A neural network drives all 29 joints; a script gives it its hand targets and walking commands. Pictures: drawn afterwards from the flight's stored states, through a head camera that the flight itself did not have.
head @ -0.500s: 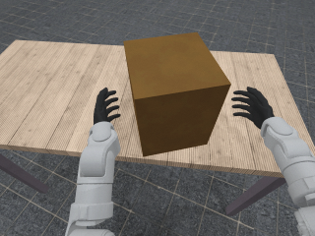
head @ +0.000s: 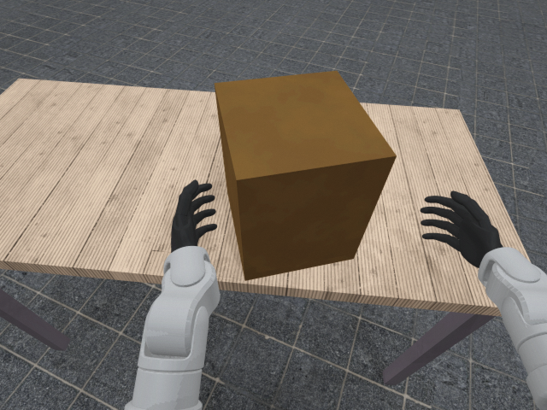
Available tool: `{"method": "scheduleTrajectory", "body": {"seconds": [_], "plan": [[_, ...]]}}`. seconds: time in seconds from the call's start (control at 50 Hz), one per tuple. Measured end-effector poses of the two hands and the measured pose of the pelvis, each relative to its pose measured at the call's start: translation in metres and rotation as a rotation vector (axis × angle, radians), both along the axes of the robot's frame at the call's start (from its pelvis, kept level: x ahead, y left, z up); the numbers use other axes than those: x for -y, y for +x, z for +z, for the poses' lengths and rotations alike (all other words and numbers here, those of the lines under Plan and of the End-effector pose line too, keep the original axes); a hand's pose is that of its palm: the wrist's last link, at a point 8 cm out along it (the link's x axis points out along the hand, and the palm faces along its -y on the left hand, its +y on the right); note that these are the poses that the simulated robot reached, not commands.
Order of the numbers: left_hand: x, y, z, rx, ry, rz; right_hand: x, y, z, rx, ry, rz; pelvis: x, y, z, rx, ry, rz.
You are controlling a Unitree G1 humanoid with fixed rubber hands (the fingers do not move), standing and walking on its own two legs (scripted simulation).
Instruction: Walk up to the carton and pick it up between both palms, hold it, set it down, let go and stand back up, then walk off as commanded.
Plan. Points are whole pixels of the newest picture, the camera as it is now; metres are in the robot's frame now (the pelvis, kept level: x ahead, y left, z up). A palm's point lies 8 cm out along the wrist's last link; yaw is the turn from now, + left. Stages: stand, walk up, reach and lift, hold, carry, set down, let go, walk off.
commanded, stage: set down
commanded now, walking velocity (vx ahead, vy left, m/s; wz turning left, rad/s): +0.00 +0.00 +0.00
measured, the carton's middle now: (289, 178) +0.45 +0.04 +0.07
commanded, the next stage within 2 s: none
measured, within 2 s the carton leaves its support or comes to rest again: neither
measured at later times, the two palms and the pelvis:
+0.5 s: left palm (177, 284) +0.24 +0.17 +0.09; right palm (505, 297) +0.28 -0.26 +0.06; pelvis +0.02 -0.01 +0.00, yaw +1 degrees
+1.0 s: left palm (172, 311) +0.21 +0.17 +0.08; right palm (518, 353) +0.21 -0.26 +0.05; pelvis +0.00 +0.00 +0.00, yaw -2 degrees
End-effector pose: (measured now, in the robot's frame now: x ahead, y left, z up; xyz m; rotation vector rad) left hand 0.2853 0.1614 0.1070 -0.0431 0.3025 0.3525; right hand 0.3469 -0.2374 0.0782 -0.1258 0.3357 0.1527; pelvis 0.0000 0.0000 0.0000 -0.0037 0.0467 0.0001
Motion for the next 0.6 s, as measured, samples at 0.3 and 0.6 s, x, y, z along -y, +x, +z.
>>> {"method": "scheduleTrajectory", "body": {"seconds": [0.3,0.6], "plan": [[0.001,-0.025,-0.013,0.022,0.015,0.04,0.015,-0.041,-0.021,0.009,0.037,0.033,0.013,0.019,0.001,0.035,0.011,0.003],[0.001,-0.062,-0.02,0.041,0.001,0.056,0.033,-0.089,-0.019,0.017,0.017,0.009,0.011,0.01,0.001,0.079,0.016,0.005]]}}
